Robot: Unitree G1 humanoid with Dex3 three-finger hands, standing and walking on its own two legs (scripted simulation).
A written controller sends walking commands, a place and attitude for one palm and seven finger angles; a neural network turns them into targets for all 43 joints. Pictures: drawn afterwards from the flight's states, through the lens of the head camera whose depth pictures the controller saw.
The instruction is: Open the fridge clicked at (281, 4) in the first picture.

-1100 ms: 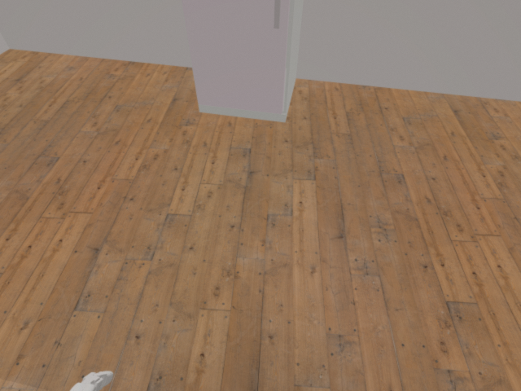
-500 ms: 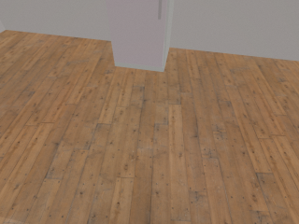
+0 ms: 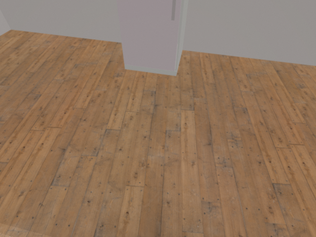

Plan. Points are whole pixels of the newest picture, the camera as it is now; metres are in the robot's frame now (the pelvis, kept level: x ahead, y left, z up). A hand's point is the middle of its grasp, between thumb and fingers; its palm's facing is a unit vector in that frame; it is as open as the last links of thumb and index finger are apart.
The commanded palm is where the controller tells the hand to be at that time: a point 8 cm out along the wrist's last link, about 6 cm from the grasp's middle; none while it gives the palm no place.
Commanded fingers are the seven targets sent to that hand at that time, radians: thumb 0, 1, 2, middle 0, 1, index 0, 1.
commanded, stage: look at it before walking up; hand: right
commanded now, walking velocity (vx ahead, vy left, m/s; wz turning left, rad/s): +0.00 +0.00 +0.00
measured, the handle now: out of the picture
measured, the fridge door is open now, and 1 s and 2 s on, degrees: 0 0 0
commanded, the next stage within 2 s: walk to a spot facing it in 0.54 s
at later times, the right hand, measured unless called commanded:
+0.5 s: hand out of the picture +0.08 -0.25 -0.16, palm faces -0.04 +0.94 -0.33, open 7.4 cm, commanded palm none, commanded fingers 0.00 -0.90 -0.90 0.20 0.30 0.20 0.30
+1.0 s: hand out of the picture +0.05 -0.18 -0.19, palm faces -0.04 +0.98 -0.20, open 7.4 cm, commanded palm none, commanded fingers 0.00 -0.90 -0.90 0.20 0.30 0.20 0.30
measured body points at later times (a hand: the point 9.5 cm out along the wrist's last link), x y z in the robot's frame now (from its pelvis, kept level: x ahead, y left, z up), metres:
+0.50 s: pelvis +0.01 +0.00 +0.00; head +0.01 +0.00 +0.45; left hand +0.09 +0.29 -0.13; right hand +0.08 -0.30 -0.13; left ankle +0.00 +0.12 -0.74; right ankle -0.01 -0.13 -0.74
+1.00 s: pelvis +0.07 +0.01 -0.02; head +0.08 +0.01 +0.43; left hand +0.04 +0.25 -0.18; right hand +0.06 -0.24 -0.18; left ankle +0.00 +0.12 -0.74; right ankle +0.00 -0.12 -0.74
